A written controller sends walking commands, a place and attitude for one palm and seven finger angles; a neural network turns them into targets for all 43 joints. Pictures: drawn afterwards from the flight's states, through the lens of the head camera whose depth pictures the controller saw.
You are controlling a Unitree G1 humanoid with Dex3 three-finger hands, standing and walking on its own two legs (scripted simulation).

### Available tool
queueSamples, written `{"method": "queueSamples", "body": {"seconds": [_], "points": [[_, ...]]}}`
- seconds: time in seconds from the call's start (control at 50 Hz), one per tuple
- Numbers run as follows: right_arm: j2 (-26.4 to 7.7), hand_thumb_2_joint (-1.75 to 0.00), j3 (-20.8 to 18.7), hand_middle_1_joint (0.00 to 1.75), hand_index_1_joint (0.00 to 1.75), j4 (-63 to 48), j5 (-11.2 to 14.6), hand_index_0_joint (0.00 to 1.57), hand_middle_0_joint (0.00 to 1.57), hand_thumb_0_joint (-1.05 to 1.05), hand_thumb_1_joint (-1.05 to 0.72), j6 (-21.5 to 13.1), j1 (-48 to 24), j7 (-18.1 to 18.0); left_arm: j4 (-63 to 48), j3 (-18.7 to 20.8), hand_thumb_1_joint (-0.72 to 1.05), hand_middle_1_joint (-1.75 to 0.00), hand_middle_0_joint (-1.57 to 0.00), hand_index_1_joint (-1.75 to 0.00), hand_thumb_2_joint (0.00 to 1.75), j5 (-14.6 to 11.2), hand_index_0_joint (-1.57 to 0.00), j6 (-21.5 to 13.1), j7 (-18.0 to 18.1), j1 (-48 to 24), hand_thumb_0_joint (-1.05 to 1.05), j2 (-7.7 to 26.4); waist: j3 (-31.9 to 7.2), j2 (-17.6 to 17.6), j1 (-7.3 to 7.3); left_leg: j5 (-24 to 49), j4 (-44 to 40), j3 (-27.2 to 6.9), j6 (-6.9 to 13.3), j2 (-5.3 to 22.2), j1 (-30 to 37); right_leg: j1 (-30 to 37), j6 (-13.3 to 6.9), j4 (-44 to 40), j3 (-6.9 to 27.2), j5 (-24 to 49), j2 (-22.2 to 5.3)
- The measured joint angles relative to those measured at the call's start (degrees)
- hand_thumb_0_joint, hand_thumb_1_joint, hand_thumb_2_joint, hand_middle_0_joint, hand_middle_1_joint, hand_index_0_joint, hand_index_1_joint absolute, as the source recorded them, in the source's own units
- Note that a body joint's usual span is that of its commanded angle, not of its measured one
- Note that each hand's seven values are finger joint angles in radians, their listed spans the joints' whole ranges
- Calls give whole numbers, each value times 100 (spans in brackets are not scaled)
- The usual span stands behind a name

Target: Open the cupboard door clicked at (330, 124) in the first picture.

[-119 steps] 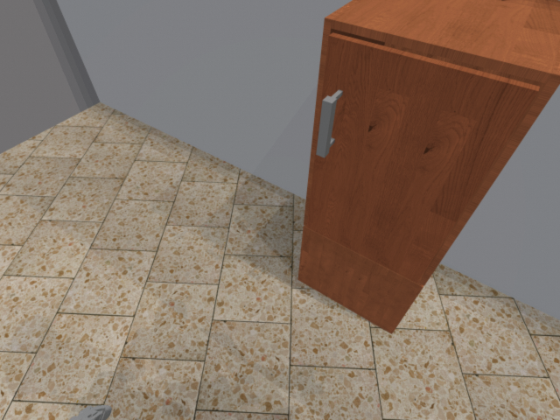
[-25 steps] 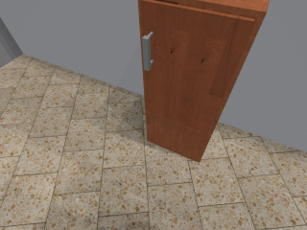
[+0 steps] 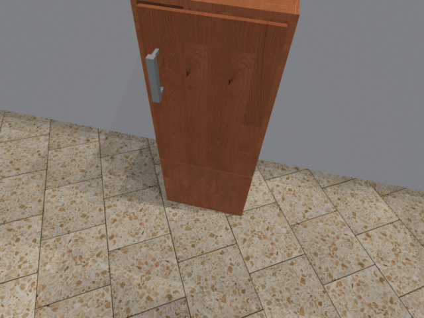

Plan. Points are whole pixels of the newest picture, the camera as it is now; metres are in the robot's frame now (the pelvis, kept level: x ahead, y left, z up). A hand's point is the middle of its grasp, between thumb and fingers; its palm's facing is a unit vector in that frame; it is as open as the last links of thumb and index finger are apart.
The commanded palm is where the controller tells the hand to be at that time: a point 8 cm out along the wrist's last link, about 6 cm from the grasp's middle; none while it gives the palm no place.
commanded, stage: turn to face it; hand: left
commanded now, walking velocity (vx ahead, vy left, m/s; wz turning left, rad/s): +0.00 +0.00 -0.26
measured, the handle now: (156, 76) +0.71 +0.22 +0.05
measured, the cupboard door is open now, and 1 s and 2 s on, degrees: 0 0 0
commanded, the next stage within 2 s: take the last steps up to it in 0.08 s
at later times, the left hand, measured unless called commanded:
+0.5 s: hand out of the picture +0.08 +0.19 -0.16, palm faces -0.09 -0.98 -0.20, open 7.2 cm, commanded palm none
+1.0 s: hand (105, 296) +0.18 +0.25 -0.17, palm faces -0.08 -0.98 -0.20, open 7.2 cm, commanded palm none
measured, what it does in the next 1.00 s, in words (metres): walks ahead: right foot, then left foot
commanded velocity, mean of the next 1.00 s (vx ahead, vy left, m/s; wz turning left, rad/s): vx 0.04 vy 0.01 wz -0.02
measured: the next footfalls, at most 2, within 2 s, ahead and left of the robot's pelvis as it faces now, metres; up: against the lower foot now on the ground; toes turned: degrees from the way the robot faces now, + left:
right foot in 0.34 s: +0.00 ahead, -0.12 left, +0.00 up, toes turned -9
left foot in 0.68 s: +0.17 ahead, +0.15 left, +0.00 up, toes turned +1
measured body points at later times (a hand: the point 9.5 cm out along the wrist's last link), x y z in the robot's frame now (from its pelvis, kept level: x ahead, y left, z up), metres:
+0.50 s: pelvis +0.02 +0.01 +0.01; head +0.02 +0.01 +0.46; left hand +0.09 +0.24 -0.14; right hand -0.05 -0.22 -0.15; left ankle +0.03 +0.13 -0.69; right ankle -0.04 -0.11 -0.73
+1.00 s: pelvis +0.12 +0.07 +0.01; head +0.14 +0.08 +0.46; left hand +0.18 +0.30 -0.15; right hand +0.10 -0.13 -0.15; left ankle +0.13 +0.15 -0.73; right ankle +0.13 -0.04 -0.71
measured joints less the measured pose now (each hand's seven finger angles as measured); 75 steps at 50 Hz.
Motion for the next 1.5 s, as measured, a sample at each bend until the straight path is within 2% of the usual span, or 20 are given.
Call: {"method": "queueSamples", "body": {"seconds": [0.06,0.12,0.16,0.28,0.34,0.4,0.48,0.62,0.66,0.72,0.76,0.8,0.9,1.06,1.14,1.22,1.3,1.4,1.44,1.5], "points": [[123,-90,69,30,30,-15,-69,20,20,1,-91,-27,186,0,14,80,91,-29,-20,-30,90,8,-21,67,-30,-136,1,154,7,-167,-84,243,-78,134,118,-37,42,-459,145,1280,-214,-1112,-60],[212,-90,148,30,30,61,-120,20,20,1,-91,8,385,-9,-2,138,91,-29,-20,-30,90,33,-20,45,-83,-220,1,249,31,-197,-104,334,-306,253,148,26,207,-818,279,2772,-568,-1318,-224],[242,-90,170,30,30,138,-131,20,20,1,-91,10,474,-12,-6,131,91,-29,-20,-30,90,19,-20,25,-100,-237,1,256,54,-161,-107,378,-410,345,164,78,290,-788,328,3044,-749,-1349,-390],[259,-90,157,30,30,352,-163,20,20,1,-91,-37,695,21,130,-32,91,-29,-20,-30,90,-9,-20,15,-100,-331,1,82,161,76,-264,275,-297,561,147,233,337,140,276,1507,-1128,-1640,-710],[254,-90,150,30,30,508,-119,20,20,1,-90,-40,935,66,180,-131,91,-29,-20,-30,90,-4,-20,-136,-98,-301,1,-15,74,73,-296,9,132,669,73,214,185,875,128,141,-1191,-1007,-798],[153,-90,108,30,30,750,-113,20,20,1,-91,73,1081,116,323,-225,91,-29,-20,-30,90,-6,-20,-303,-48,-251,1,-274,46,322,-311,-733,1120,468,35,248,-195,971,64,162,-1270,-925,-706],[121,-90,31,30,30,869,-148,20,20,1,-91,138,1203,220,434,-190,93,-29,-20,-30,90,0,-21,-413,57,83,0,-409,-72,305,-258,-400,2143,434,13,231,-834,1295,98,-268,-1259,-899,-779],[175,-90,-21,30,30,666,-114,19,20,1,-91,43,1151,316,771,-133,92,-29,-20,-30,90,47,-21,-423,52,506,0,-285,-20,133,-205,181,1226,541,-12,361,-1008,1650,362,-451,-1333,-1055,-1021],[176,-90,-3,30,30,576,-111,19,20,1,-91,-52,1139,318,834,-104,92,-29,-20,-30,90,49,-21,-378,49,615,0,-252,2,85,-175,355,589,569,12,336,-726,1605,439,-111,-1329,-1335,-1106],[275,-90,32,30,30,513,-163,20,20,1,-91,-206,1024,222,928,-52,91,-29,-20,-30,90,16,-21,-212,44,617,1,-169,69,-109,-173,267,717,711,268,175,-720,887,131,1673,-1147,-2123,-1185],[375,-90,85,30,30,518,-157,20,20,1,-91,-225,979,146,976,-45,91,-29,-20,-30,90,19,-20,-175,33,564,1,-146,63,-161,-186,293,536,823,359,109,-543,276,-12,2980,-1153,-2032,-1088],[493,-90,157,30,30,574,-153,20,20,1,-91,-255,972,81,982,-54,91,-29,-20,-30,90,21,-20,-204,20,462,1,-138,44,-202,-200,450,109,889,386,7,-268,-121,-6,3423,-1275,-1637,-1066],[717,-90,308,30,30,880,-118,20,20,1,-92,-229,850,-59,833,-175,91,-29,-20,-30,90,-49,-20,-232,107,103,1,-280,84,-158,-174,704,-654,888,453,-161,266,-184,186,2107,-1387,-1278,-989],[666,-90,100,30,30,997,-117,20,20,2,-93,-19,589,-74,642,-137,93,-29,-20,-30,90,-3,-20,-75,159,-219,1,-326,250,36,-240,369,-321,885,386,-103,336,190,165,1104,-1348,-1151,-902],[527,-90,-11,30,30,911,-80,20,20,2,-92,43,490,-33,546,-120,92,-29,-20,-30,90,16,-20,-153,169,-260,1,-325,290,146,-223,96,160,888,245,26,106,498,55,454,-1374,-783,-834],[362,-90,-82,30,30,784,-38,20,20,1,-92,180,307,-23,524,-166,92,-29,-20,-30,90,19,-20,-233,187,-359,1,-390,355,245,-265,-806,1414,453,54,1,-387,426,-134,478,-1497,-809,-772],[244,-90,-105,30,30,696,-39,20,20,1,-92,227,155,-11,496,-157,92,-29,-20,-30,90,33,-21,-227,219,-459,0,-455,383,243,-193,-1021,2217,203,-60,-7,-610,458,-135,286,-1559,-642,-787],[241,-90,-46,30,30,593,-40,19,20,1,-91,139,83,23,497,-145,92,-29,-20,-30,90,25,-21,-220,175,-466,0,-368,318,109,-119,-415,796,249,-103,90,-84,383,-41,271,-1576,-544,-870],[265,-90,-11,30,30,595,-52,19,20,1,-91,59,112,29,543,-140,91,-29,-20,-30,90,-16,-21,-187,153,-440,0,-324,269,72,-120,17,109,280,18,110,200,313,33,409,-1592,-587,-889],[407,-90,87,30,30,663,-95,19,20,1,-91,26,195,43,655,-130,91,-29,-20,-30,90,-34,-21,-91,128,-392,0,-234,199,-117,-42,117,-28,367,120,8,293,375,133,356,-1482,-705,-965]]}}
